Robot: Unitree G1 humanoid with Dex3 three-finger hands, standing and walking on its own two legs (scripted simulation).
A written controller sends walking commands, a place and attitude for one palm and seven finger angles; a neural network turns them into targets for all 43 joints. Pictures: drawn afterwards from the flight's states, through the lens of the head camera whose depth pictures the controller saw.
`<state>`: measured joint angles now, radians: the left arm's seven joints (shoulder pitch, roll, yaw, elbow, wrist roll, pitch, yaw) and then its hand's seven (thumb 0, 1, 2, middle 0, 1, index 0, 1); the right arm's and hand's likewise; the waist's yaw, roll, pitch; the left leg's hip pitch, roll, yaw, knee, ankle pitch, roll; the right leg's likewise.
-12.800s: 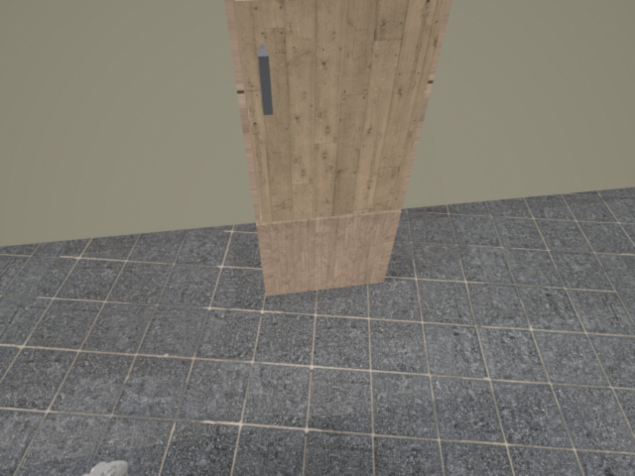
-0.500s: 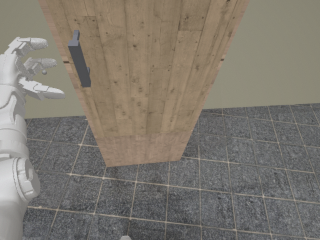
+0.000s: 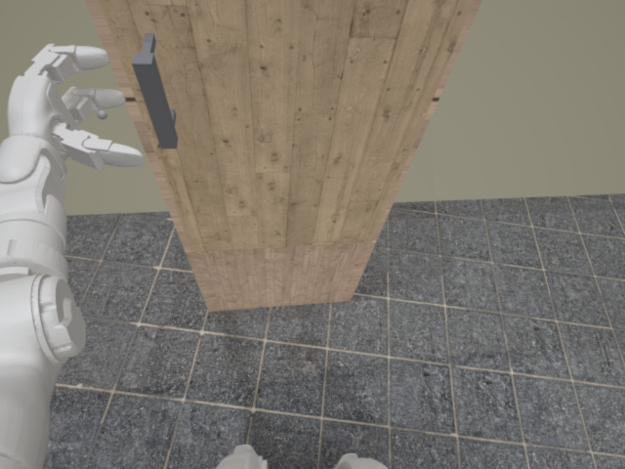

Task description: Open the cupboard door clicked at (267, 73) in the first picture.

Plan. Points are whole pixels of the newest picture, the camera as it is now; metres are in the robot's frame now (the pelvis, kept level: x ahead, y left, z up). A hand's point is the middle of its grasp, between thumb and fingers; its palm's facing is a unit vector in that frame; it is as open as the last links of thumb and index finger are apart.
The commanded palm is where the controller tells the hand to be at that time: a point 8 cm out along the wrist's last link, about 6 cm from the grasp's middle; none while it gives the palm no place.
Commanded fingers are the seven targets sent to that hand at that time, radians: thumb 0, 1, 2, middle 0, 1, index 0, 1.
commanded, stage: slide the fingers in behind the handle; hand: left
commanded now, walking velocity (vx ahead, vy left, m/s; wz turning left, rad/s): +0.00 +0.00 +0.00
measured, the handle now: (159, 94) +0.55 +0.17 +0.14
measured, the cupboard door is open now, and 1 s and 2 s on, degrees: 0 0 0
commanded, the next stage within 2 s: close the thumb around the handle in 1.62 s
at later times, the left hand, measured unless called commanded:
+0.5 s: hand (125, 119) +0.51 +0.20 +0.14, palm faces +0.08 -1.00 -0.01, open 14.3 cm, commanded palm +0.49 +0.23 +0.14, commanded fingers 0.00 -0.50 0.30 -0.30 -1.20 -0.30 -1.20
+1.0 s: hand (156, 116) +0.51 +0.17 +0.14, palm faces +0.05 -1.00 +0.00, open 13.7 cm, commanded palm +0.49 +0.20 +0.14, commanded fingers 0.00 -0.50 0.30 -0.30 -1.20 -0.30 -1.20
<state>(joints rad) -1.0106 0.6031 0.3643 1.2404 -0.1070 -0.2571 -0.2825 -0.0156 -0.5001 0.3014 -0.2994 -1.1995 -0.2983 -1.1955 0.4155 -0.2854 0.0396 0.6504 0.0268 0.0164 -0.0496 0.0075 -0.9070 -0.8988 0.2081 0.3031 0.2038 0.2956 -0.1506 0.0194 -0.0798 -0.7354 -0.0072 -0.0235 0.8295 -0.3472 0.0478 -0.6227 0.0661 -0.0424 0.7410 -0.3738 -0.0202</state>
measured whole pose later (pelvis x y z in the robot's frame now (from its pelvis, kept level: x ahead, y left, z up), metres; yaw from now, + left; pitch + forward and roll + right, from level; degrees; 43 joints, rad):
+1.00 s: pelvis +0.01 -0.02 +0.00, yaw +0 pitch +14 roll -2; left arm -0.99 0.49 0.32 1.21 -0.12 -0.25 -0.17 -0.02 -0.50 0.30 -0.33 -1.21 -0.33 -1.24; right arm 0.42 -0.27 0.03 0.65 0.03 0.02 -0.02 0.01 -0.91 -0.90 0.21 0.30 0.20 0.30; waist -0.14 0.03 -0.09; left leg -0.71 0.00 -0.03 0.81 -0.35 0.02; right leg -0.60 0.08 -0.05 0.74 -0.39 -0.05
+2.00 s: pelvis +0.01 -0.01 +0.00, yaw -1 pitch +14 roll -2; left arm -0.95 0.43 0.32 1.17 -0.08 -0.28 -0.10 -0.01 -0.15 0.45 -0.33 -1.24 -0.32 -1.23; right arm 0.42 -0.27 0.01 0.65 0.02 0.01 -0.01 0.01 -0.91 -0.90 0.21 0.30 0.20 0.30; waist -0.15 0.03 -0.09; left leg -0.69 0.00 -0.01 0.81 -0.35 0.03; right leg -0.60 0.07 -0.03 0.75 -0.39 -0.04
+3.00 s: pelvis +0.03 -0.01 +0.01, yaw -2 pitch +9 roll -1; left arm -0.45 0.21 0.19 0.58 -0.20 -0.16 -0.05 0.01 0.75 0.77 -0.37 -1.35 -0.38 -1.35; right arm 0.39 -0.25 -0.01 0.59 0.05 0.01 0.01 0.01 -0.91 -0.90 0.20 0.30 0.20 0.30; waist -0.05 0.05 -0.13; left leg -0.52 0.00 0.02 0.73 -0.36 0.04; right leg -0.43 0.07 0.01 0.67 -0.39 -0.03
